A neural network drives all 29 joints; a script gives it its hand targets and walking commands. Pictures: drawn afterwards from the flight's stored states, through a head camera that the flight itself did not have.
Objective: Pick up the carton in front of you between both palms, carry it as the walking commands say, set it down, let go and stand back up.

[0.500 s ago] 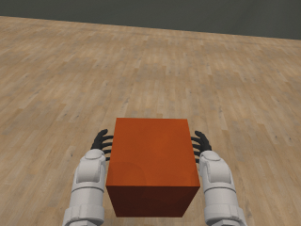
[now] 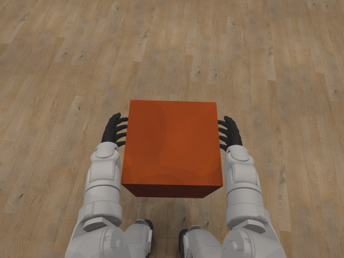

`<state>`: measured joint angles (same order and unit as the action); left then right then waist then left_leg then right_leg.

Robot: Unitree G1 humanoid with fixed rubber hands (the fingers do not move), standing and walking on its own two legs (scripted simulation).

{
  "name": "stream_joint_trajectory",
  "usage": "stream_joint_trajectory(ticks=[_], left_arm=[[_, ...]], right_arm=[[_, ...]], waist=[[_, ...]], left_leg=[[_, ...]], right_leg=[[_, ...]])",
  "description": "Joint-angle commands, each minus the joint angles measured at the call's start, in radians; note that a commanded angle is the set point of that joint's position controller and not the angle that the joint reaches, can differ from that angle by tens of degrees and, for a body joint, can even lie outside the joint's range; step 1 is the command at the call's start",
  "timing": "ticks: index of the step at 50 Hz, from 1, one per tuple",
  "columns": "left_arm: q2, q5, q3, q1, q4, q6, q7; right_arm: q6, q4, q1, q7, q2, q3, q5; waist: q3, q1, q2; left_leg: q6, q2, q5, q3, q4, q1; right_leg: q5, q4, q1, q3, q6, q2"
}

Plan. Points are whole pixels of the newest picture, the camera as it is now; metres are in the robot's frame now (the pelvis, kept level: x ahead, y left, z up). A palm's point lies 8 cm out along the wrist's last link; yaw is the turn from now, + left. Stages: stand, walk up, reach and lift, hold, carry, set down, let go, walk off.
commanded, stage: set down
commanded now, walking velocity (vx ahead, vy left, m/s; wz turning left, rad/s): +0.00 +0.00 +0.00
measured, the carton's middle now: (171, 155) +0.35 +0.01 -0.12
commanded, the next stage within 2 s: none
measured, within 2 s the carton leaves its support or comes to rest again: neither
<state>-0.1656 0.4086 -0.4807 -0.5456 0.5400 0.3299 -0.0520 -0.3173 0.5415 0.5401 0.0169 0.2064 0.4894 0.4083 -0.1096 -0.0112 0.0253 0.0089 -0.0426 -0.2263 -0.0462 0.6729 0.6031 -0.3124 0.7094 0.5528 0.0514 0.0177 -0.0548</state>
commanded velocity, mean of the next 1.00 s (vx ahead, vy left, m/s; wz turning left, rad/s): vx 0.00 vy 0.00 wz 0.00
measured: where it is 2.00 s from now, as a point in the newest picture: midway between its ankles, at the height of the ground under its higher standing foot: (165, 256)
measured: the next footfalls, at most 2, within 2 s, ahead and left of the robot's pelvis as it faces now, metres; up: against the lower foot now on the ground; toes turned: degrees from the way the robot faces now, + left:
none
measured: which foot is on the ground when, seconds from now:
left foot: down 0.00-1.00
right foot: down 0.00-1.00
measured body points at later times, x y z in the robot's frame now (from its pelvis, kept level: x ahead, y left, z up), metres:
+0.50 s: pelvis -0.03 +0.01 -0.14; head +0.18 +0.02 +0.26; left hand +0.40 +0.17 -0.21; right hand +0.41 -0.14 -0.21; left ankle +0.06 +0.11 -0.72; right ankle +0.02 -0.11 -0.71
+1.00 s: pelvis -0.06 +0.01 -0.27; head +0.23 +0.02 +0.08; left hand +0.43 +0.17 -0.38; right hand +0.43 -0.14 -0.38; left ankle +0.06 +0.12 -0.72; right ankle +0.02 -0.11 -0.71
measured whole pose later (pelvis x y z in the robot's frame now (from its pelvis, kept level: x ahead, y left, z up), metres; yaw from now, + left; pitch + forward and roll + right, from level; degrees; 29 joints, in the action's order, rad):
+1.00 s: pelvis -0.06 +0.01 -0.27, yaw -3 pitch +45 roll -2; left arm 0.03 0.14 -0.40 -0.97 0.71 0.22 0.08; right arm -0.19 0.77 1.00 -0.10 -0.02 0.39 0.12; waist 0.11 -0.03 0.03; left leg -0.03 -0.11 -0.47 -0.06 1.78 2.09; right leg -0.58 1.82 2.02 0.04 -0.03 -0.15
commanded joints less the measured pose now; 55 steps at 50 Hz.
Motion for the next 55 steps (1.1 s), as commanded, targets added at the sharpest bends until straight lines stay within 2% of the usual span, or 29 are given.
stream_joint_trajectory(ticks=[1,4,7,10,15,19,27,39,45,55], left_arm=[[-0.717,-0.143,0.443,-0.429,0.074,-0.127,-0.138],[-0.774,-0.19,0.549,-0.489,0.048,-0.193,-0.134],[-0.801,-0.238,0.648,-0.543,0.002,-0.213,-0.131],[-0.822,-0.27,0.695,-0.571,-0.016,-0.193,-0.126],[-0.846,-0.262,0.657,-0.609,0.047,-0.118,-0.135],[-0.847,-0.243,0.59,-0.651,0.115,-0.076,-0.138],[-0.823,-0.247,0.538,-0.756,0.16,-0.091,-0.106],[-0.769,-0.32,0.591,-0.906,0.141,-0.119,-0.056],[-0.736,-0.346,0.594,-0.967,0.152,-0.124,-0.05],[-0.649,-0.362,0.543,-1.075,0.192,-0.138,-0.058]], right_arm=[[0.132,0.068,0.447,0.14,0.714,-0.453,-0.148],[0.199,0.047,0.51,0.136,0.764,-0.574,-0.208],[0.219,0.006,0.56,0.129,0.801,-0.671,-0.256],[0.202,-0.013,0.593,0.128,0.816,-0.716,-0.291],[0.125,0.045,0.642,0.148,0.826,-0.672,-0.289],[0.083,0.11,0.693,0.162,0.813,-0.597,-0.268],[0.103,0.184,0.792,0.154,0.771,-0.526,-0.264],[0.134,0.179,0.943,0.109,0.732,-0.585,-0.342],[0.141,0.183,1.014,0.088,0.704,-0.596,-0.364],[0.153,0.24,1.119,0.059,0.645,-0.568,-0.374]], waist=[[0.576,0.001,-0.018],[0.804,-0.009,-0.027],[1.041,-0.01,-0.024],[1.15,-0.014,-0.026],[1.05,-0.016,-0.021],[1.001,-0.013,-0.025],[1.073,-0.004,-0.045],[1.237,-0.026,-0.038],[1.248,-0.032,-0.031],[1.208,-0.049,-0.014]], left_leg=[[-0.004,-0.067,0.302,-0.03,0.096,-0.21],[-0.009,-0.072,0.373,-0.028,0.214,-0.138],[-0.012,-0.08,0.42,-0.023,0.311,-0.074],[-0.017,-0.087,0.366,-0.013,0.379,0.005],[-0.019,-0.091,0.127,0.004,0.435,0.212],[-0.018,-0.091,0.037,0.005,0.488,0.329],[-0.035,-0.104,0.046,0.014,0.634,0.462],[-0.053,-0.114,0.045,0.042,0.847,0.603],[-0.056,-0.114,0.041,0.055,0.939,0.687],[-0.055,-0.106,0.007,0.082,1.077,0.859]], right_leg=[[0.277,0.02,0.086,0.024,-0.025,-0.06],[0.341,0.133,0.156,0.029,-0.032,-0.074],[0.393,0.232,0.213,0.028,-0.041,-0.084],[0.334,0.304,0.306,0.019,-0.047,-0.091],[0.108,0.369,0.494,-0.005,-0.045,-0.099],[0.015,0.427,0.634,-0.021,-0.038,-0.104],[-0.003,0.579,0.847,-0.035,-0.033,-0.117],[-0.026,0.795,1.005,-0.063,-0.046,-0.141],[-0.034,0.887,1.071,-0.073,-0.049,-0.144],[-0.052,1.021,1.153,-0.08,-0.049,-0.143]])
